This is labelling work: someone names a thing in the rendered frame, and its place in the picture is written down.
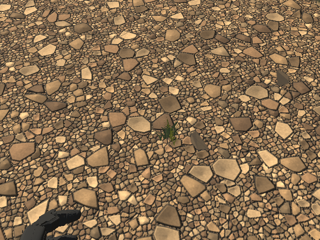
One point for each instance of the robot left hand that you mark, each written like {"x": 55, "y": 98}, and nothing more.
{"x": 49, "y": 222}

